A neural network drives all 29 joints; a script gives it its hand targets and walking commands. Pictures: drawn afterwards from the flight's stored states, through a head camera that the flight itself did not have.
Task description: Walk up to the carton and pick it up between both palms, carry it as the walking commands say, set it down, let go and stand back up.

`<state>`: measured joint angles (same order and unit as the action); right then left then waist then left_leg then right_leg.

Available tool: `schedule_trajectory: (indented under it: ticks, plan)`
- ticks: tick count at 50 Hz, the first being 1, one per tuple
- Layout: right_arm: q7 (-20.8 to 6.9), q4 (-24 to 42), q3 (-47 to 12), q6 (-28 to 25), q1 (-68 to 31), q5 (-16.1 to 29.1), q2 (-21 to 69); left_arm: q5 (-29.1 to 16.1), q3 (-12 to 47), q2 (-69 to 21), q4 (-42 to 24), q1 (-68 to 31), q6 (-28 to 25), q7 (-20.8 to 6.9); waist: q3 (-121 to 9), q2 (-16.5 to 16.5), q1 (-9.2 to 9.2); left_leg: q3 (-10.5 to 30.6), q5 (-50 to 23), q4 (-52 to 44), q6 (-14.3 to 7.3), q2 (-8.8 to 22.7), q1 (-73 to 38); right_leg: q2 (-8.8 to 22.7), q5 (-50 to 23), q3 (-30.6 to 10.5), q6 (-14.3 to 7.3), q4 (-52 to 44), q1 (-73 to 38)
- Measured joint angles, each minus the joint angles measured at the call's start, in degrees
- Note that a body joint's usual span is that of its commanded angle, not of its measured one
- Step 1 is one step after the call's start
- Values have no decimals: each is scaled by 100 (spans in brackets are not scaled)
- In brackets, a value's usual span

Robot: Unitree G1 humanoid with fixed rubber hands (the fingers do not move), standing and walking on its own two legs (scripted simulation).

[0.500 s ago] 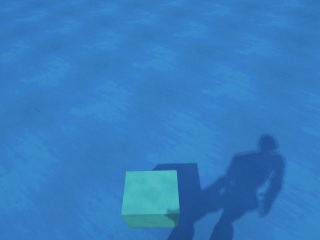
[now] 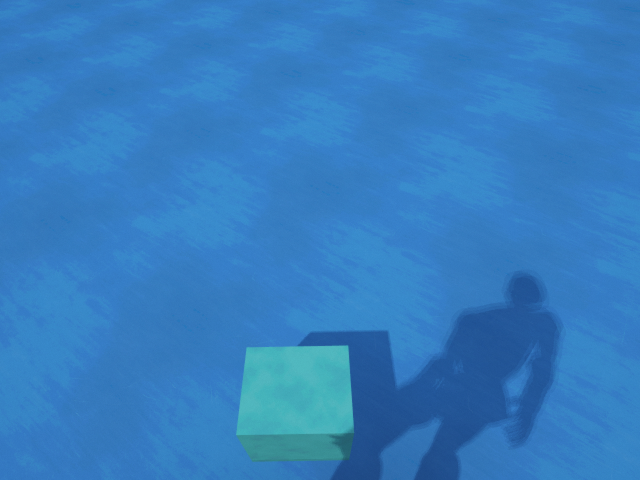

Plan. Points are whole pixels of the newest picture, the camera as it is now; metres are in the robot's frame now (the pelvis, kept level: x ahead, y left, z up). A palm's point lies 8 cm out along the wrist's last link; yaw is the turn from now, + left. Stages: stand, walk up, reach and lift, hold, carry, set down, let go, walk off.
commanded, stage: reach and lift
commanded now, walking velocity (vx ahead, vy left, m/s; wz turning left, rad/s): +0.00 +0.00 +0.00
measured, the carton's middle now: (299, 405) +0.43 +0.07 -0.65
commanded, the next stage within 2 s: none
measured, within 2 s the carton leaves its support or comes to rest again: neither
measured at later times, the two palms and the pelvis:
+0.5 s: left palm out of the picture +0.13 +0.25 -0.16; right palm out of the picture +0.14 -0.20 -0.16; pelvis -0.02 +0.02 -0.05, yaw +1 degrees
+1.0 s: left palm (167, 417) +0.26 +0.26 -0.19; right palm (442, 417) +0.25 -0.19 -0.19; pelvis -0.10 +0.03 -0.10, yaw +0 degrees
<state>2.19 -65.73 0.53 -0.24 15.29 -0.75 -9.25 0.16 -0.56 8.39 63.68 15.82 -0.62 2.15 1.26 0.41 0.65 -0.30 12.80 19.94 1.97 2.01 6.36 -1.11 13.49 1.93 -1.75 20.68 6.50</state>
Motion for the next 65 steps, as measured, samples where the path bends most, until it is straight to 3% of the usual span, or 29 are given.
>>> schedule_trajectory:
  ticks: [1, 3, 7, 11, 14, 20, 25, 33, 46, 53, 65]
  plan:
    - [2, -2, -2, 1, 0, 2, 9, 0, 3, -9, 5, 5, -2, 3, -2, -5, -2, -3, 4, 0, -3, -5, -7, 5, 8, -3, 3, 9, -2]
    - [13, 877, -192, 390, 52, 304, -53, -216, 138, 82, -809, -46, 439, -3, -168, -42, -64, 9, 300, 620, -104, -35, 649, 37, 243, 0, 8, 602, 651]
    - [4, 2078, -262, 1586, -928, 421, -298, -286, 156, 394, -2102, -1049, 1678, -29, -253, -116, -115, 49, 560, 1642, -20, -42, 1739, 67, 558, 25, 4, 1646, 1743]
    - [-88, 2644, -191, 2937, -1767, 412, -472, -230, 11, 564, -2804, -1791, 2970, -141, -304, -180, -160, -14, 622, 1753, -74, -64, 2047, 88, 609, -40, 23, 1782, 2080]
    - [-163, 2955, -74, 3260, -1678, 289, -402, -104, -124, 538, -3101, -1625, 3252, -310, -371, -179, -97, -1, 575, 1619, -106, -101, 2108, 121, 579, -29, 43, 1643, 2125]
    - [-352, 3365, 220, 2724, -898, 24, -80, 152, -349, 249, -3454, -818, 2716, -527, -617, -130, -25, 78, 606, 1978, -151, -185, 2854, 187, 651, -22, 115, 1875, 2768]
    - [-433, 3638, 317, 2134, -1017, 85, 25, 70, -442, 227, -3632, -888, 2200, -526, -719, -104, -12, 55, 931, 2707, -152, -197, 3804, 198, 922, -79, 163, 2665, 3768]
    - [-395, 3836, 313, 2274, -1735, 276, -128, -7, -622, 284, -3787, -1764, 2316, -521, -578, -147, 11, -6, 939, 3332, -178, -169, 4505, 171, 893, -152, 187, 3274, 4488]
    - [-150, 3076, 676, 2756, -4137, 476, -193, -201, -854, 835, -2647, -4335, 2686, -655, 325, -110, -12, -8, 906, 4121, -224, -159, 5091, 164, 828, -164, 215, 4009, 5049]
    - [-82, 2540, 1039, 2380, -5191, 505, -283, -250, -959, 965, -2038, -5469, 2315, -618, 188, -68, 24, 12, 763, 4209, -259, -200, 5926, 204, 687, -145, 260, 4064, 5847]
    - [-234, 1931, 1310, 1540, -6376, 690, -698, -252, -1320, 1218, -1351, -6828, 1554, -566, -186, -62, 48, -24, 664, 4319, -322, -215, 7227, 218, 564, -184, 323, 4133, 7131]
